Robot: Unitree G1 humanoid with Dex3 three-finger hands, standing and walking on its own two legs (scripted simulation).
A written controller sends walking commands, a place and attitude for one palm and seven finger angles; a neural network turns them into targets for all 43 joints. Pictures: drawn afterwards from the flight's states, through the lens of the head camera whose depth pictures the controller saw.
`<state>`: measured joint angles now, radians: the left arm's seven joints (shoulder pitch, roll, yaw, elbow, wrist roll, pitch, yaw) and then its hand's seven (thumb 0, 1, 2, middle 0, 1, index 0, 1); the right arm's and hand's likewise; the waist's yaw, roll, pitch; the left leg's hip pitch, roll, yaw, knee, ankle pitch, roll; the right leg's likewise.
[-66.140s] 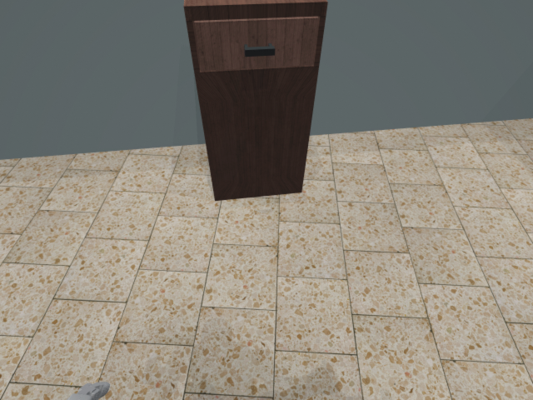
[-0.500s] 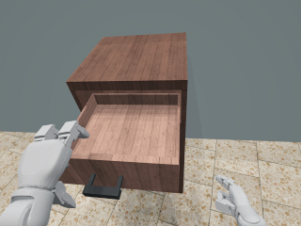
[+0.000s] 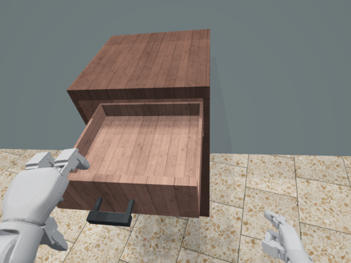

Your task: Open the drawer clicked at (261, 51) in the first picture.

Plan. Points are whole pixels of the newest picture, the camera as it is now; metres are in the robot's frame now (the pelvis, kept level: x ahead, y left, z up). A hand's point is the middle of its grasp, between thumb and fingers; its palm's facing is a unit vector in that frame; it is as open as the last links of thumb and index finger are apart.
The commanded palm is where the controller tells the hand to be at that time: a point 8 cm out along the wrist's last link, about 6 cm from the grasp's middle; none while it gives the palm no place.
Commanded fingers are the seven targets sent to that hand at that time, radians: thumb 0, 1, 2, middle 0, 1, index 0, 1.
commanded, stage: draw the hand back to the body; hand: left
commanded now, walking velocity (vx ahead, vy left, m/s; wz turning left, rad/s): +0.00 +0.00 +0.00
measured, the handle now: (112, 210) +0.22 +0.21 +0.00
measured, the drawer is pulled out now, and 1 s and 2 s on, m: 0.30 0.30 0.30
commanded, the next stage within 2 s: step back with the hand held close in 1.20 s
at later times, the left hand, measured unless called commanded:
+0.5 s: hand (62, 171) +0.21 +0.23 +0.18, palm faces +0.39 -0.85 -0.36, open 12.9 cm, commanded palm +0.15 +0.28 +0.19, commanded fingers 0.00 0.06 0.54 -0.26 -0.84 -0.26 -0.84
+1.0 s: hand (51, 171) +0.21 +0.26 +0.17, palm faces +0.46 -0.79 -0.40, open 8.6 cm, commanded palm +0.16 +0.30 +0.19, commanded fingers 0.00 0.90 0.90 -0.20 -0.30 -0.20 -0.30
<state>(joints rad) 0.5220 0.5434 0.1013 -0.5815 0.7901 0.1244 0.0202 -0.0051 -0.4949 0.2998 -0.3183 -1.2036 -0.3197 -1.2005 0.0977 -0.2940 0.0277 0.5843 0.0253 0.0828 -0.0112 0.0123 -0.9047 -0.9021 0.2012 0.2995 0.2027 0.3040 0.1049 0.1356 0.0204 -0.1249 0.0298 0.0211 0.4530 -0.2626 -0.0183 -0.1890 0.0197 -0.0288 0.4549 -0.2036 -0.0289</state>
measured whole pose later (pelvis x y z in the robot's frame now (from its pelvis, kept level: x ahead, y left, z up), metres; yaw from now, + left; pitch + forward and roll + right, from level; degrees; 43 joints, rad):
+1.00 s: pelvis +0.04 +0.02 +0.00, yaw +2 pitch -2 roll -1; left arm 0.53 0.32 0.32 -0.52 -0.06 -0.10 0.13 0.00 0.59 0.77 -0.23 -0.50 -0.23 -0.49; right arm 0.16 -0.20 0.02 0.62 0.01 -0.11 -0.07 0.01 -0.90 -0.90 0.20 0.30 0.20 0.30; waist 0.06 0.06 0.01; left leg -0.10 0.01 -0.01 0.44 -0.31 0.00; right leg -0.14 0.00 -0.06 0.43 -0.25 -0.01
